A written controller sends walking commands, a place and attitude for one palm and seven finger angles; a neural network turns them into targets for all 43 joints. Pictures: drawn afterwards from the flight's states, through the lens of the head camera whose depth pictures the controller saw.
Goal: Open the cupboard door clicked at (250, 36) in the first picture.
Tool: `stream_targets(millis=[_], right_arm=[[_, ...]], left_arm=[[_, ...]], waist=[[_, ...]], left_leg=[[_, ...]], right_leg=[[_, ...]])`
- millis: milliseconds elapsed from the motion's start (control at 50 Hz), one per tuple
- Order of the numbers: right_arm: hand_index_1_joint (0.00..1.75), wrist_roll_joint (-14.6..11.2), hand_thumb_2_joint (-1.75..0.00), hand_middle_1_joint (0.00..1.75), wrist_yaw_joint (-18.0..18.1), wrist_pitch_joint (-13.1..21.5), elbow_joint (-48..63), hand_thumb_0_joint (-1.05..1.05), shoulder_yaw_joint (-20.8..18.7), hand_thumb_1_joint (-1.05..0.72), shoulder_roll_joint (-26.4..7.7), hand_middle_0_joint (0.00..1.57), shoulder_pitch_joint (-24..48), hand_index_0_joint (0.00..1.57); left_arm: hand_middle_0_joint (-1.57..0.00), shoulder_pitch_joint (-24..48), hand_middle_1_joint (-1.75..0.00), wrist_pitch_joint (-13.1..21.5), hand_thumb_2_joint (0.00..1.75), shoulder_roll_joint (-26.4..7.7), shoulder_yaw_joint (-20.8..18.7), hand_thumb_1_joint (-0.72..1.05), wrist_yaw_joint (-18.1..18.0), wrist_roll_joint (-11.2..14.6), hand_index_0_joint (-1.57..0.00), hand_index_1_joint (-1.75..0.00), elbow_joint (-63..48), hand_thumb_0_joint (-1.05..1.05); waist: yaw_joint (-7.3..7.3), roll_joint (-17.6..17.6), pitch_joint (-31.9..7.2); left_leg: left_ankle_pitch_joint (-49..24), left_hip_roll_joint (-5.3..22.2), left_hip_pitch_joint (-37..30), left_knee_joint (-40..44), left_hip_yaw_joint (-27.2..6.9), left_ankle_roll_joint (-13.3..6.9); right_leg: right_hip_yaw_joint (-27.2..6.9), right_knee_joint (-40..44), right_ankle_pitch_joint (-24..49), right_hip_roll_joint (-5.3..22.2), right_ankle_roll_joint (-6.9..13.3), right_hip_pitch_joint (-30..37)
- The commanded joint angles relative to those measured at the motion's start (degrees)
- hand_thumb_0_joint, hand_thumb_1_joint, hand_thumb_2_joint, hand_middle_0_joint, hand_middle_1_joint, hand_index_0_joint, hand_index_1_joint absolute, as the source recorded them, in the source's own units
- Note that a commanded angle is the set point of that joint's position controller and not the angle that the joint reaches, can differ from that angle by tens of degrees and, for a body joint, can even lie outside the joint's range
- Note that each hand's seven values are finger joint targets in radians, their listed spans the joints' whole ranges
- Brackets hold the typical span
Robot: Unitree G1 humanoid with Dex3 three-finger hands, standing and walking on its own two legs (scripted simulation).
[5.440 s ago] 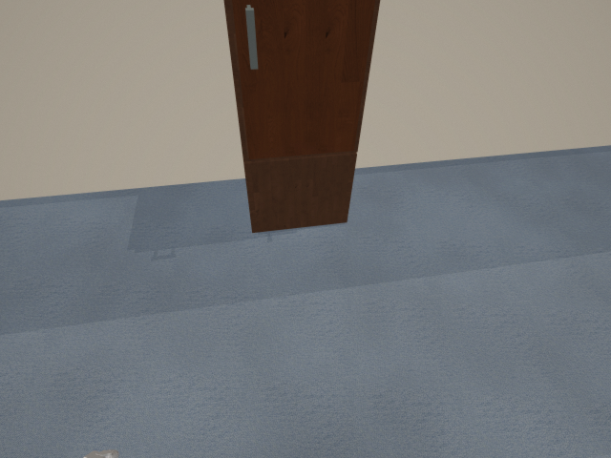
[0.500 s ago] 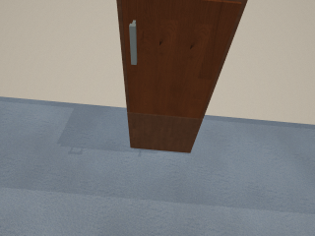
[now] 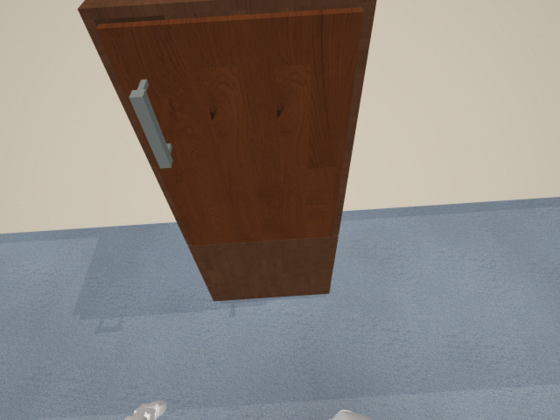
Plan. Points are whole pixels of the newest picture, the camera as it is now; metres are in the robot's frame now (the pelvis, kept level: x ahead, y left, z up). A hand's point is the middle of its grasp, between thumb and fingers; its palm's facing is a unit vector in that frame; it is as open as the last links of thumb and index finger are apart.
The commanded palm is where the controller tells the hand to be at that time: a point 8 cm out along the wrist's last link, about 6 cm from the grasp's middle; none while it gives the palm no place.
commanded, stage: come to a stop and stand still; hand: left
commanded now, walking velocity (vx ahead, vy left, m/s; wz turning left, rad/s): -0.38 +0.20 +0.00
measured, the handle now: (155, 125) +0.58 +0.24 +0.10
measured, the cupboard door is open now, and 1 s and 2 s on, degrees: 0 0 0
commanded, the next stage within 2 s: look again from close up in 1.28 s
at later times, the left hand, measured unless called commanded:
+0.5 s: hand out of the picture +0.05 +0.23 -0.17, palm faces +0.10 -0.97 -0.21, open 7.3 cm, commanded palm none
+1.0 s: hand out of the picture +0.00 +0.18 -0.16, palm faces +0.01 -0.98 -0.19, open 7.3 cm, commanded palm none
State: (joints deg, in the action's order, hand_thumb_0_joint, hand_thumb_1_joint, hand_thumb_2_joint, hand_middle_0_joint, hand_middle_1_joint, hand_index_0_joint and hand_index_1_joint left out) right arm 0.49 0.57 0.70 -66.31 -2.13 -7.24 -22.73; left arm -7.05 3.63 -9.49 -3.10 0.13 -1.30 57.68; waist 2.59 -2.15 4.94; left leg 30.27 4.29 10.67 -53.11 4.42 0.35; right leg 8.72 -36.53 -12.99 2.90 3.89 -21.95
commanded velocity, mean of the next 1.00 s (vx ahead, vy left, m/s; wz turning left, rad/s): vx -0.07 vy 0.02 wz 0.00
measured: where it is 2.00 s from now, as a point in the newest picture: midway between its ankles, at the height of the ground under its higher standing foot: outside the picture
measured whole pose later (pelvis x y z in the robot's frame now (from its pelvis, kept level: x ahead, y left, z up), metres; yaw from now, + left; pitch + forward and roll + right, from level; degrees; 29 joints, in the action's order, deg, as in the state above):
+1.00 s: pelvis -0.01 +0.01 +0.02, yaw -1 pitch -3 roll +0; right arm 0.3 1.2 -0.8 -66.1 -0.7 -9.1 -16.8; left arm -16.2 -0.3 -7.8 0.1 -2.1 -0.7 65.0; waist 0.8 0.1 1.1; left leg 8.6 1.9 11.2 -22.5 4.5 0.4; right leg 2.3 -24.7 -15.4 0.3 0.9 -6.8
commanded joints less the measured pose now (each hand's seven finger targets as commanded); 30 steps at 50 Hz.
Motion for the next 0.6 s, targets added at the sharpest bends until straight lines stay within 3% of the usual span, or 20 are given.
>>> stream_targets(millis=[0,20,60,140,240,300,320,340,360,380,400,420,440,480,520,580], right_arm=[[0.30,0.10,-0.90,0.30,0.90,0.55,4.04,0.00,-0.30,-0.90,-3.04,0.20,0.32,0.20],[0.30,0.03,-0.90,0.30,1.03,-0.39,3.22,0.00,0.13,-0.90,-2.00,0.20,-1.23,0.20],[0.30,-0.43,-0.90,0.30,0.99,-1.82,3.15,0.00,0.05,-0.90,-1.27,0.20,-2.00,0.20],[0.30,0.08,-0.90,0.30,0.76,-3.12,6.20,0.00,-1.05,-0.90,-3.39,0.20,3.23,0.20],[0.30,-0.02,-0.90,0.30,0.48,-3.36,9.59,0.00,-1.72,-0.90,-5.06,0.20,7.92,0.20],[0.30,0.00,-0.90,0.30,0.53,-2.84,10.31,0.00,-1.61,-0.90,-5.40,0.20,8.38,0.20],[0.30,0.06,-0.90,0.30,0.57,-2.59,10.03,0.00,-1.52,-0.90,-5.54,0.20,7.20,0.20],[0.30,0.12,-0.90,0.30,0.45,-2.24,9.44,0.00,-1.54,-0.90,-5.68,0.20,5.48,0.20],[0.30,0.43,-0.90,0.30,0.50,-1.67,9.76,0.00,-1.68,-0.90,-8.38,0.20,5.65,0.20],[0.30,0.93,-0.90,0.30,0.50,-1.33,11.56,0.00,-2.10,-0.90,-12.13,0.20,7.50,0.20],[0.30,1.08,-0.90,0.30,0.64,-1.61,12.64,0.00,-1.98,-0.90,-13.06,0.20,10.62,0.20],[0.30,1.13,-0.90,0.30,1.23,-1.44,13.00,0.00,-1.75,-0.90,-12.63,0.20,12.51,0.20],[0.30,1.11,-0.90,0.30,1.56,-1.39,13.11,0.00,-1.35,-0.90,-11.67,0.20,14.53,0.20],[0.30,0.98,-0.90,0.30,1.61,-1.18,13.23,0.00,-0.84,-0.90,-10.68,0.20,16.07,0.20],[0.30,0.58,-0.90,0.30,1.55,-0.89,12.32,0.00,-0.88,-0.90,-10.52,0.20,14.69,0.20],[0.30,0.47,-0.90,0.30,1.48,-0.66,10.12,0.00,-1.15,-0.90,-10.37,0.20,11.29,0.20]], left_arm=[[-0.20,-7.14,-0.30,-0.75,0.90,-6.85,-0.53,0.90,-2.00,0.46,-0.20,-0.30,-0.09,0.00],[-0.20,-4.74,-0.30,-0.91,0.90,-6.01,-0.06,0.90,-2.22,0.29,-0.20,-0.30,-0.51,0.00],[-0.20,-4.32,-0.30,-1.70,0.90,-7.05,-0.25,0.90,-2.60,-0.03,-0.20,-0.30,-0.94,0.00],[-0.20,-6.43,-0.30,-3.23,0.90,-8.79,-1.44,0.90,-2.91,-0.21,-0.20,-0.30,-1.03,0.00],[-0.20,-5.18,-0.30,-4.05,0.90,-10.32,-2.20,0.90,-2.96,-0.60,-0.20,-0.30,-2.30,0.00],[-0.20,-5.03,-0.30,-4.37,0.90,-10.72,-2.31,0.90,-2.74,-0.50,-0.20,-0.30,-2.62,0.00],[-0.20,-4.93,-0.30,-4.52,0.90,-10.74,-2.26,0.90,-2.64,-0.29,-0.20,-0.30,-2.56,0.00],[-0.20,-4.67,-0.30,-4.73,0.90,-10.29,-2.14,0.90,-2.56,-0.04,-0.20,-0.30,-2.46,0.00],[-0.20,-6.15,-0.30,-5.02,0.90,-8.42,-1.66,0.90,-2.32,0.35,-0.20,-0.30,-2.78,0.00],[-0.20,-7.89,-0.30,-5.32,0.90,-5.62,-1.06,0.90,-2.12,0.63,-0.20,-0.30,-3.48,0.00],[-0.20,-6.59,-0.30,-5.64,0.90,-5.69,-0.76,0.90,-2.19,0.52,-0.20,-0.30,-3.49,0.00],[-0.20,-5.47,-0.30,-6.24,0.90,-6.06,-0.85,0.90,-2.25,0.33,-0.20,-0.30,-2.93,0.00],[-0.20,-6.28,-0.30,-6.27,0.90,-6.32,-0.95,0.90,-1.98,0.02,-0.20,-0.30,-2.26,0.00],[-0.20,-9.67,-0.30,-6.03,0.90,-5.60,-0.78,0.90,-1.72,0.02,-0.20,-0.30,-0.26,0.00],[-0.20,-10.32,-0.30,-5.68,0.90,-4.83,-0.04,0.90,-1.69,0.12,-0.20,-0.30,0.39,0.00],[-0.20,-9.09,-0.30,-5.13,0.90,-3.65,1.01,0.90,-1.78,0.24,-0.20,-0.30,0.48,0.00]], waist=[[-2.79,4.31,-5.64],[-1.28,4.55,-5.48],[-1.23,6.79,-6.51],[-3.41,7.76,-6.56],[-3.51,10.29,-7.29],[-3.06,11.00,-8.11],[-2.25,10.28,-8.76],[-1.34,9.04,-8.74],[-1.73,0.90,-9.05],[-2.74,-11.82,-7.50],[-2.49,-12.94,-5.43],[-2.41,-12.67,-3.96],[-3.86,-10.90,-2.50],[-4.90,-6.52,-4.16],[-4.19,-5.35,-5.75],[-2.49,-5.65,-6.59]], left_leg=[[-5.05,2.18,13.43,-12.03,-5.47,0.04],[-5.49,2.08,9.79,-6.95,-5.05,0.73],[-5.61,0.38,7.70,-0.03,-3.11,1.54],[-5.27,-1.57,11.00,1.22,-2.66,2.23],[-4.78,-2.00,10.52,3.81,-3.72,2.16],[-8.97,-2.57,6.38,13.40,-2.34,1.85],[-13.11,-2.76,3.07,18.94,-1.72,1.67],[-19.33,-2.05,-1.98,25.74,-1.36,1.32],[-24.85,2.48,-5.97,29.84,-5.87,-0.38],[-35.09,12.86,-2.92,34.63,-16.92,-5.10],[-32.92,16.27,4.03,39.18,-20.22,-9.71],[-27.79,15.07,7.80,41.08,-19.53,-10.62],[-27.97,13.38,8.00,39.78,-17.47,-10.59],[-27.81,10.51,4.43,38.33,-12.90,-9.89],[-29.36,9.46,-0.58,37.96,-11.08,-9.61],[-31.88,9.88,-4.97,37.49,-11.78,-9.90]], right_leg=[[-16.48,19.35,28.38,17.62,7.03,10.46],[-12.50,18.99,32.47,16.43,6.15,6.83],[-8.96,17.28,35.85,15.04,5.99,6.48],[-11.98,16.39,36.21,16.73,7.98,9.93],[-12.82,15.14,34.72,16.98,8.24,10.63],[-12.38,13.23,30.17,15.10,6.51,10.76],[-11.77,12.03,26.30,13.88,5.05,9.94],[-10.67,10.03,19.15,12.69,2.90,6.93],[-8.54,6.05,9.90,8.71,-0.05,2.60],[-3.62,0.59,-5.74,2.43,-3.65,-0.34],[-4.63,-8.50,-17.98,-0.41,-4.58,0.77],[-8.48,-14.88,-18.78,-0.44,-4.43,1.67],[-9.93,-18.28,-17.04,-0.34,-4.04,0.27],[-10.12,-20.73,-13.57,-0.70,-4.52,-0.83],[-8.95,-15.87,-12.97,-0.12,-5.33,-0.94],[-7.37,-3.56,-13.49,0.56,-5.74,2.35]])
